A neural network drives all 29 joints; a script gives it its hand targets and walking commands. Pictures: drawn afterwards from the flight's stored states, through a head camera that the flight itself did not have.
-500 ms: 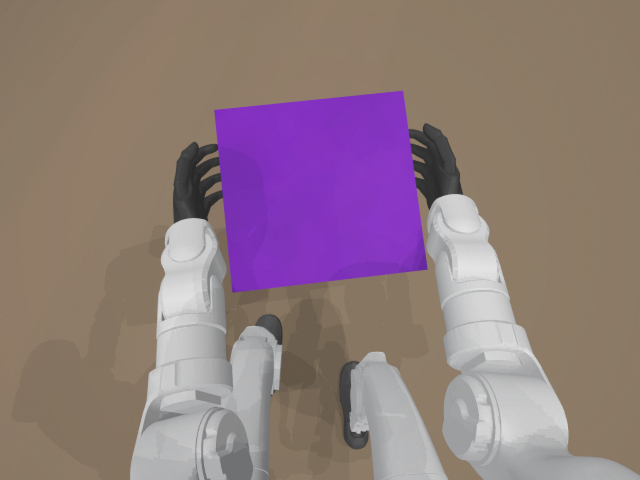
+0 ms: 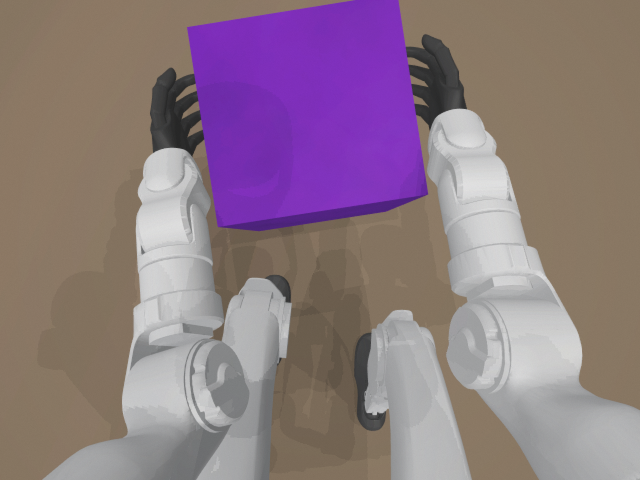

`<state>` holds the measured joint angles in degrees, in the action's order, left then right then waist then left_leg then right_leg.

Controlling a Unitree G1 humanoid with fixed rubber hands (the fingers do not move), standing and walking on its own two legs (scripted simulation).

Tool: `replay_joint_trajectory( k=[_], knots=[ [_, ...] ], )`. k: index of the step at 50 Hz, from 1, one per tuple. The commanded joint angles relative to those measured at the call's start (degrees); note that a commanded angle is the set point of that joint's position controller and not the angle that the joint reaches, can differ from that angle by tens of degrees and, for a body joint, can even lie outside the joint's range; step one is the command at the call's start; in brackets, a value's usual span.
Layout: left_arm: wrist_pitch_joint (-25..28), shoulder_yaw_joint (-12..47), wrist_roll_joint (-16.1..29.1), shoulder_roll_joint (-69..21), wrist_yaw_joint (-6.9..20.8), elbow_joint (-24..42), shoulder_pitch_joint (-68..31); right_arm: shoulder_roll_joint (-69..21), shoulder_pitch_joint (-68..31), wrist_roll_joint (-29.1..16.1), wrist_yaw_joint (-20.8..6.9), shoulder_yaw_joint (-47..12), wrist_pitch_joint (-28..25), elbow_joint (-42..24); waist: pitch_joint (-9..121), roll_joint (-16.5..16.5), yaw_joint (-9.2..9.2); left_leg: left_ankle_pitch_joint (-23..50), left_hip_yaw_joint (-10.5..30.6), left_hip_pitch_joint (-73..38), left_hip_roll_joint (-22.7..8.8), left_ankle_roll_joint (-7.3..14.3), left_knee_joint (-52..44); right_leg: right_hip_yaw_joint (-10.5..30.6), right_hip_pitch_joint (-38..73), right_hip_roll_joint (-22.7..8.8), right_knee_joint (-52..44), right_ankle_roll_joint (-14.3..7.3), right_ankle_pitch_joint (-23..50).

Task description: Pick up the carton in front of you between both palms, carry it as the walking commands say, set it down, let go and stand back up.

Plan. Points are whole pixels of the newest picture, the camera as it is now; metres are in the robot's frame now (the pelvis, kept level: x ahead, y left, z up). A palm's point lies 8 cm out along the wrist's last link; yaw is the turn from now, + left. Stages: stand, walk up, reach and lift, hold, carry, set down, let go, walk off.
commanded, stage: set down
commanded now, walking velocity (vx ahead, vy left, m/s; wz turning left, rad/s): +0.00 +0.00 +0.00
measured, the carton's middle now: (310, 142) +0.49 +0.09 -0.18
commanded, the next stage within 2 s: none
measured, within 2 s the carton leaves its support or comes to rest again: rests again in 1.86 s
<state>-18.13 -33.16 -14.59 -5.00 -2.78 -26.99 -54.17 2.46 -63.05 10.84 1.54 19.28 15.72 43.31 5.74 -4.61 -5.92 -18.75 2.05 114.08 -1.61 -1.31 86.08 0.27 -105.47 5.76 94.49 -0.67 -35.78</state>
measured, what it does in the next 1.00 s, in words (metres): lowers itself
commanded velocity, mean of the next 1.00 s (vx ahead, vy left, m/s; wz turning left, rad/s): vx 0.00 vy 0.00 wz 0.00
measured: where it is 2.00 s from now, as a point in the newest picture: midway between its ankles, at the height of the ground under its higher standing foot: (319, 367)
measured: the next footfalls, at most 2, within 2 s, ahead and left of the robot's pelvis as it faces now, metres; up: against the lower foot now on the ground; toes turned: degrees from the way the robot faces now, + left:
none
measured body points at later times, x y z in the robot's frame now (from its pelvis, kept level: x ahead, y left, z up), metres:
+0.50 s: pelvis -0.02 +0.00 -0.10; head +0.35 +0.04 +0.15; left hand +0.46 +0.27 -0.26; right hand +0.57 -0.02 -0.26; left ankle +0.14 +0.13 -0.50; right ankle +0.04 -0.11 -0.50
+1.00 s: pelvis -0.02 -0.01 -0.14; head +0.36 +0.01 +0.09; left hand +0.49 +0.28 -0.30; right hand +0.58 -0.01 -0.33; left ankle +0.14 +0.13 -0.50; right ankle +0.04 -0.11 -0.50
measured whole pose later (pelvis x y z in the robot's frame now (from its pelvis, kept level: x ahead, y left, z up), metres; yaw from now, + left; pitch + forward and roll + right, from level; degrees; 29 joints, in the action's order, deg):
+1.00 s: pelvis -0.02 -0.01 -0.14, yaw +1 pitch +45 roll +3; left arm -15.1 -34.3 -4.6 9.6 -1.0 -50.6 -81.4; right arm 17.2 -91.8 3.9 4.7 1.2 14.8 63.5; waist -15.6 -1.1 -13.7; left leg -21.9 1.4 134.8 -2.5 -3.1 112.1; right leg 0.4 -126.8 7.8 124.5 -1.6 -42.1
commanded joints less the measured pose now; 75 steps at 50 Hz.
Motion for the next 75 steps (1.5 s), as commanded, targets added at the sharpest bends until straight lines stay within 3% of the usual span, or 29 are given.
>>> replay_joint_trajectory(
  k=[1, 16, 24, 27, 31, 36, 41, 53, 63, 75],
  knots=[
    [0.32, 32.10, 7.66, -44.73, 12.75, -3.02, -36.86, -50.75, -32.89, -7.25, -12.58, -26.41, -1.24, -0.86, 62.01, -0.54, -4.49, 21.37, -5.24, -54.05, 8.27, -1.06, 3.07, -0.27, 8.29, 6.04, -10.33, 1.43, 15.74],
    [0.16, 26.19, 8.67, -36.79, 11.75, -3.99, -49.69, -43.05, -44.03, -7.95, -10.71, -24.61, -0.73, 5.42, 57.40, -2.08, -7.76, 18.04, -6.53, -45.37, 6.83, -1.63, 13.16, -1.13, -1.74, 5.60, -0.03, 0.97, 10.37],
    [1.37, 25.28, 11.47, -31.54, 11.09, -4.54, -55.96, -38.13, -50.28, -10.56, -9.99, -27.01, -1.46, 7.33, 56.36, -3.01, -10.19, 20.12, -7.02, -44.59, 5.54, -1.92, 18.76, -1.40, -2.75, 5.24, 5.84, 0.80, 10.45],
    [1.98, 24.20, 13.27, -33.72, 11.06, -8.30, -54.08, -36.03, -53.16, -11.32, -9.80, -27.53, -2.62, 7.34, 53.07, -4.51, -9.84, 22.60, -6.02, -45.31, 5.18, -1.65, 20.86, -1.88, -6.80, 4.97, 7.49, 0.66, 9.86],
    [2.19, 20.05, 12.99, -33.82, 12.14, -13.91, -51.64, -32.14, -52.90, -9.74, -9.84, -25.89, -3.58, 10.56, 43.67, -7.17, -8.75, 20.73, -5.81, -37.43, 4.62, -1.64, 23.20, -1.09, -8.69, 3.84, 9.29, 0.12, 9.70],
    [2.55, 20.41, 16.13, -34.85, 12.67, -14.25, -53.13, -30.70, -56.66, -11.42, -9.48, -27.73, -4.44, 8.92, 46.05, -6.97, -8.07, 24.61, -5.90, -38.17, 4.46, -1.70, 26.10, -0.81, -6.47, 3.50, 11.77, -0.19, 12.90],
    [2.91, 19.58, 17.76, -35.29, 13.70, -15.76, -53.12, -32.78, -56.32, -11.42, -8.96, -28.42, -4.77, 8.24, 44.04, -9.83, -8.25, 26.07, -5.38, -31.59, 4.58, -1.34, 27.53, 0.48, -3.42, 2.80, 13.61, -0.37, 17.63],
    [4.00, 11.95, 13.27, -29.88, 13.87, -22.77, -48.87, -31.33, -55.55, -12.23, -8.77, -28.42, -5.25, 10.19, 34.53, -13.53, -11.79, 18.24, -5.46, -19.84, 3.76, -0.41, 27.95, 2.98, -3.90, 1.76, 14.15, -0.14, 16.88],
    [5.33, 8.05, 11.77, -24.43, 13.65, -27.34, -48.78, -24.79, -54.65, -10.33, -7.59, -26.71, -5.25, 12.74, 28.37, -13.55, -10.70, 12.57, -4.99, -14.82, 3.13, -0.04, 28.32, 4.23, -4.10, 0.54, 14.18, -0.19, 14.80],
    [6.04, 4.47, 9.92, -17.96, 12.52, -31.62, -46.99, -17.33, -49.86, -5.19, -7.95, -22.38, -4.40, 16.78, 19.89, -10.55, -7.42, 9.84, -3.99, -14.60, 3.61, -0.14, 28.85, 4.25, -9.43, 0.10, 14.55, -1.10, 10.95]
  ],
)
